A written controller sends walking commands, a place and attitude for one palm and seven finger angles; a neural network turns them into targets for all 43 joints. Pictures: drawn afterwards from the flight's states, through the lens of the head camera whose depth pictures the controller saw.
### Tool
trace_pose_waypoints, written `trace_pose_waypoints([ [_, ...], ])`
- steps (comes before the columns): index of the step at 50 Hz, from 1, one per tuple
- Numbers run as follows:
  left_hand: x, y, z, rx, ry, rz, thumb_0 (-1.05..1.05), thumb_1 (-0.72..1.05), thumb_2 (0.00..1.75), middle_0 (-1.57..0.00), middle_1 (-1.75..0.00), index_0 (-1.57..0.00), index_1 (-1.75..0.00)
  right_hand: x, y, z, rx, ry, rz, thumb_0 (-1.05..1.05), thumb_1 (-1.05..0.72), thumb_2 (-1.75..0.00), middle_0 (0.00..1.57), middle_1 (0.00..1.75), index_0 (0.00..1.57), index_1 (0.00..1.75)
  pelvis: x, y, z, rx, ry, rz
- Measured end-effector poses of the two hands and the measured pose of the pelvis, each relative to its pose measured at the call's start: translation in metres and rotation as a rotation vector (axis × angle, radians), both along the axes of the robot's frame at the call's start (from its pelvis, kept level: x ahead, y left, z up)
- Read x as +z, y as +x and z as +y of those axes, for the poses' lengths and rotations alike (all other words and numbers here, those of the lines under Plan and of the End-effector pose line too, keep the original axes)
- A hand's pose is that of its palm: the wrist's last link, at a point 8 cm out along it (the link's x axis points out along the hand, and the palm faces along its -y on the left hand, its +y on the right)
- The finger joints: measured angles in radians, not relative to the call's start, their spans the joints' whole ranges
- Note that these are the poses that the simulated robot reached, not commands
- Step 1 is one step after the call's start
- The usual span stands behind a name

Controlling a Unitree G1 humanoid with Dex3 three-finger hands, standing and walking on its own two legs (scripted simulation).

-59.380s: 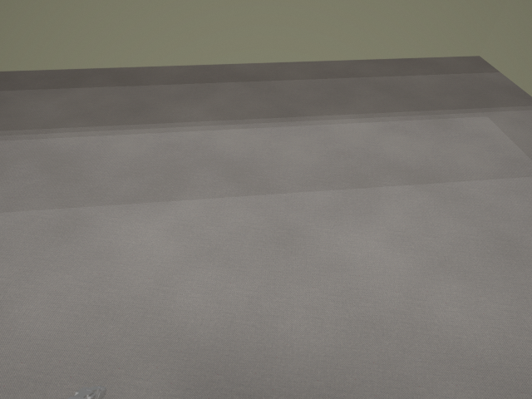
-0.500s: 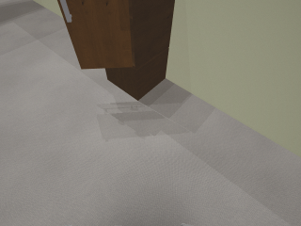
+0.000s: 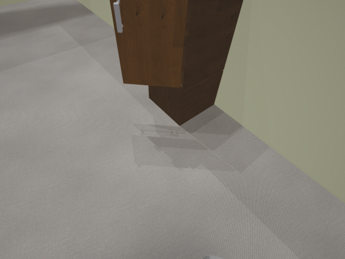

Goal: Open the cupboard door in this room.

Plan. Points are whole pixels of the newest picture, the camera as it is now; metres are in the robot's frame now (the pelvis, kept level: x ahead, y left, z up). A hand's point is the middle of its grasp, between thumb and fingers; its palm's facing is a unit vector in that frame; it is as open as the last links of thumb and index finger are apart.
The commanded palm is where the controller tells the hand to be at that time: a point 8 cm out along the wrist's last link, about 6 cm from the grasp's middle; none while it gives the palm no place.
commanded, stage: take the last steps up to it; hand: left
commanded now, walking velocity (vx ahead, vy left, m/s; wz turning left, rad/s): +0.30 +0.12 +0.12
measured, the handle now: (119, 16) +1.10 +0.34 +0.03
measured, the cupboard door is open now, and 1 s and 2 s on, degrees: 47 47 47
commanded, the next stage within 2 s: come to a stop and stand still in 1.28 s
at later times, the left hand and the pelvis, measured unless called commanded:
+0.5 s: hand out of the picture +0.08 +0.21 -0.19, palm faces +0.18 -0.97 -0.14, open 7.3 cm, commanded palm none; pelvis +0.14 +0.04 -0.01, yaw +4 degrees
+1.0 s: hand (104, 171) +0.39 +0.25 -0.16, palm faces +0.09 -0.98 -0.19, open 7.3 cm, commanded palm none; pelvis +0.31 +0.07 +0.00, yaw +4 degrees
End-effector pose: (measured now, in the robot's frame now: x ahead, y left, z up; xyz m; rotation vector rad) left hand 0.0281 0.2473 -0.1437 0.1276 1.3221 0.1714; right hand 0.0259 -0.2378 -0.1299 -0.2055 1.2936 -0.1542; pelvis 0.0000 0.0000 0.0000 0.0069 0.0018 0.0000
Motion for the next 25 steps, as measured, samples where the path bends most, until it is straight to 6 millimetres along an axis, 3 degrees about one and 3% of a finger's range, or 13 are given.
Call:
trace_pose_waypoints([
  [6,0.013,0.058,-0.009,-0.024,0.025,-0.114,0.00,0.91,0.90,-0.20,-0.30,-0.20,-0.30,-0.013,-0.016,0.000,-0.026,0.055,0.113,0.00,-0.91,-0.89,0.20,0.29,0.20,0.30,-0.001,0.028,-0.010,0.016,0.000,-0.015],
  [10,0.009,0.081,-0.017,0.001,0.045,-0.182,0.00,0.91,0.90,-0.20,-0.30,-0.20,-0.30,-0.030,-0.005,-0.009,-0.014,0.072,0.169,0.01,-0.91,-0.89,0.20,0.30,0.20,0.30,-0.013,0.046,-0.017,0.053,0.004,-0.034],
  [13,0.011,0.075,-0.022,0.034,0.036,-0.151,0.00,0.91,0.90,-0.20,-0.30,-0.20,-0.30,-0.023,0.027,-0.013,0.003,0.061,0.154,0.01,-0.91,-0.89,0.20,0.29,0.20,0.30,-0.006,0.060,-0.014,0.067,-0.002,-0.031],
  [17,0.010,0.059,-0.023,0.068,0.001,-0.051,0.00,0.92,0.90,-0.20,-0.30,-0.20,-0.30,-0.004,0.085,-0.008,0.022,0.047,0.058,0.01,-0.91,-0.89,0.19,0.29,0.20,0.30,0.005,0.083,-0.005,0.076,0.006,-0.011],
  [22,0.000,0.042,-0.010,0.128,-0.049,0.064,0.00,0.92,0.90,-0.20,-0.30,-0.21,-0.30,0.008,0.161,0.017,0.093,0.028,-0.046,0.01,-0.91,-0.89,0.19,0.29,0.20,0.30,0.005,0.115,0.019,0.081,0.003,0.001],
  [25,-0.014,0.038,0.008,0.157,-0.069,0.134,0.00,0.92,0.90,-0.21,-0.30,-0.21,-0.30,0.002,0.202,0.037,0.125,0.004,-0.113,0.01,-0.91,-0.89,0.19,0.29,0.20,0.30,-0.008,0.138,0.041,0.077,-0.022,0.003],
])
